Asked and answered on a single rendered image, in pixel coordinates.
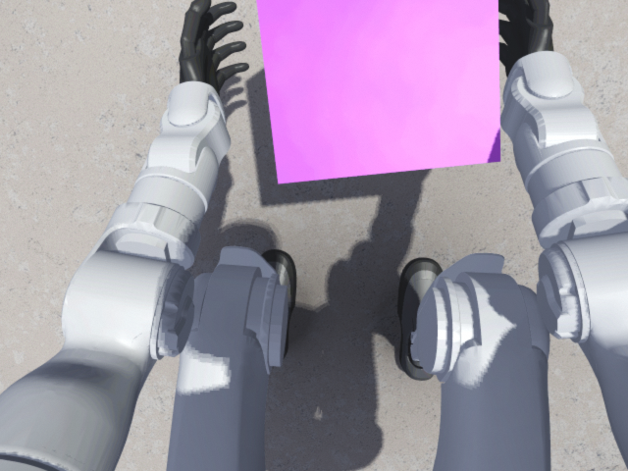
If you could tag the robot right thigh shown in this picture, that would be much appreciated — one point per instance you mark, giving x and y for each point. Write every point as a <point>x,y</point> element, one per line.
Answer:
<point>495,413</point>

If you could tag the robot left forearm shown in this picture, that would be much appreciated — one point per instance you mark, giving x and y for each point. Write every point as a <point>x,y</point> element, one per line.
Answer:
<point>171,194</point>

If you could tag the carton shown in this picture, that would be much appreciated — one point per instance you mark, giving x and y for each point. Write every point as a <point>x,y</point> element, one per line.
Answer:
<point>366,87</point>

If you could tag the robot right upper arm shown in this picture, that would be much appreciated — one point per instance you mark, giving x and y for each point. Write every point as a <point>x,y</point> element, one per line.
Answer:
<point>582,294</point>

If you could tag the robot left upper arm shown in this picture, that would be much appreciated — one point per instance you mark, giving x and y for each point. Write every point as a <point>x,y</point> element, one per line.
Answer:
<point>74,412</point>

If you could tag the left robot hand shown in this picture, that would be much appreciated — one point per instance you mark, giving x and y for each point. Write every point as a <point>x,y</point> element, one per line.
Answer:
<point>198,60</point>

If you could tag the right robot hand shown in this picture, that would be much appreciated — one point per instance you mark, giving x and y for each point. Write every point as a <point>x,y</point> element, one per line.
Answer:
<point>529,29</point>

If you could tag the robot right forearm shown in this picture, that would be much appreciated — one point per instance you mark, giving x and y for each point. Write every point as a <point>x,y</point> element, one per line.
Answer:
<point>565,164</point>

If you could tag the left robot shin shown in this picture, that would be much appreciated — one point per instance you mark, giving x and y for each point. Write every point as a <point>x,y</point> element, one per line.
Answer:
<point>230,255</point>

